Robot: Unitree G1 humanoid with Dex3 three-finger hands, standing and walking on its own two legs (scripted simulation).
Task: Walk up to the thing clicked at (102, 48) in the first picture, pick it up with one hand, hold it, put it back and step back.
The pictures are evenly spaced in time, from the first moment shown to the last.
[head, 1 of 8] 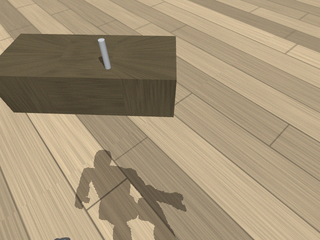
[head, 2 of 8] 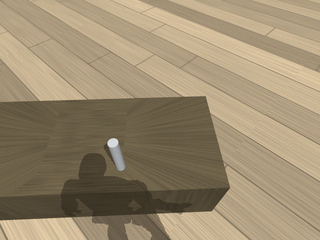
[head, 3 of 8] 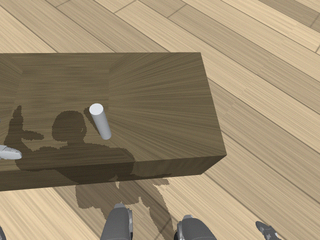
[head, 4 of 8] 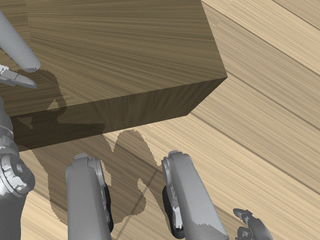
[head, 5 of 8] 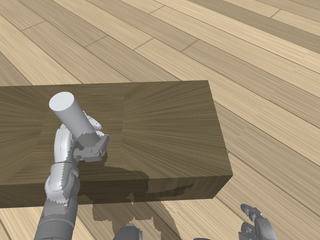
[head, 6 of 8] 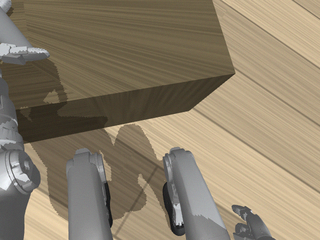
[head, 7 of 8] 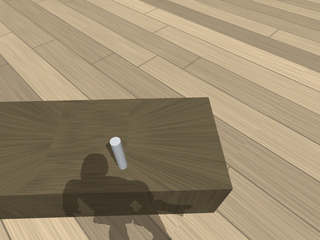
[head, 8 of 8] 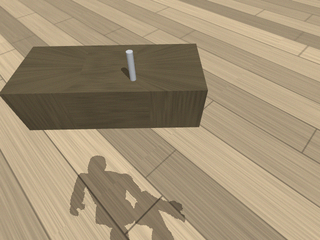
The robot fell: no
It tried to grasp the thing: yes
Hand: left
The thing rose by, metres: 0.35
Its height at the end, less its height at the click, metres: +0.00
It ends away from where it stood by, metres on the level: 0.01
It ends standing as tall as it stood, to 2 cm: yes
